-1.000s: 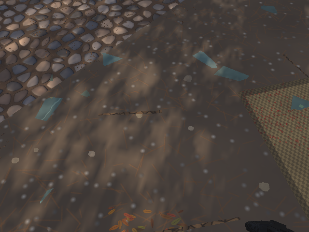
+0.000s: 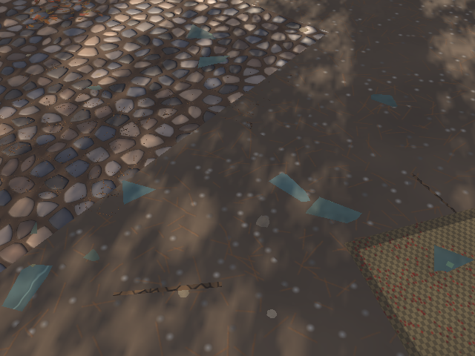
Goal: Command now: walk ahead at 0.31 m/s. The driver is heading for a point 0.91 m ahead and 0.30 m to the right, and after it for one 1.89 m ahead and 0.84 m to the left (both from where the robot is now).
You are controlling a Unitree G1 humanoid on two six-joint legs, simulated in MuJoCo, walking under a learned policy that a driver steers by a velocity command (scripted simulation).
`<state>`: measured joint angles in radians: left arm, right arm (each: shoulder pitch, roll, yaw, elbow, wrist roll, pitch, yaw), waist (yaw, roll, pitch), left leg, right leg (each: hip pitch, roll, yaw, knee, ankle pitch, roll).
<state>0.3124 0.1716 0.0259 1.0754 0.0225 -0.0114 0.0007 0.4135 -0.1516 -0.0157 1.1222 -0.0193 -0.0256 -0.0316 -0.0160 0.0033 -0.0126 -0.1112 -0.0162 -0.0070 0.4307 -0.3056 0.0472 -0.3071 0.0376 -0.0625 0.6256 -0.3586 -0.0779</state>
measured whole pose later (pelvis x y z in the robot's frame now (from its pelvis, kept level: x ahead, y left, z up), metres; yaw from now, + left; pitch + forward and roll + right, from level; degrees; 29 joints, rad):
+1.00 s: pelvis +0.47 +0.00 +0.00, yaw -8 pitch -1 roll +1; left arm 0.15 0.20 0.05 0.94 0.02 -0.02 -0.04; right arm 0.42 -0.16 -0.04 1.05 -0.02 -0.11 -0.02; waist -0.02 -0.03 0.05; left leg 0.01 -0.06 0.24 0.22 -0.24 0.08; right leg -0.67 -0.10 -0.02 0.89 -0.02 -0.07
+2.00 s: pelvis +0.93 -0.13 +0.00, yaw -25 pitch +0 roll -1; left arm 0.15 0.25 0.04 0.83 0.03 0.01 0.02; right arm 0.28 -0.24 -0.04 0.88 -0.01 -0.02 0.01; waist -0.02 -0.03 0.10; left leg -0.33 -0.10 -0.04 0.38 -0.05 0.10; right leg -0.51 0.01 0.07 1.04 -0.39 0.02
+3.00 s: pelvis +0.91 -0.14 +0.00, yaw +11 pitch +1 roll -1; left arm 0.21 0.32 0.06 0.73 0.02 0.06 0.01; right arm 0.22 -0.30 -0.06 0.71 0.00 0.04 0.01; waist 0.00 -0.04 0.07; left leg -0.20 -0.09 -0.10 0.41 -0.20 0.08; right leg -0.50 -0.02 0.03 1.02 -0.37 0.05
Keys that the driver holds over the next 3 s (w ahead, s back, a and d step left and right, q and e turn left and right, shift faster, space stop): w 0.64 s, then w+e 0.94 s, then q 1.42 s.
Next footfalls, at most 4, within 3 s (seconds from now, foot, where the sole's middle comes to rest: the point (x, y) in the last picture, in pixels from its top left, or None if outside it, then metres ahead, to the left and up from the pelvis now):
0.64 left None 0.45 0.06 -0.78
1.20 right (285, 305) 0.71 -0.12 -0.78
1.74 left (280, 213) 1.07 -0.14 -0.78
2.28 right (324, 240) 0.95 -0.28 -0.78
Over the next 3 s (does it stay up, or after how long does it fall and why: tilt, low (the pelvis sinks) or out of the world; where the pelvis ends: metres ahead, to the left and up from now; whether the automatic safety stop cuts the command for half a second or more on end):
stays up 0.91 -0.14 0.00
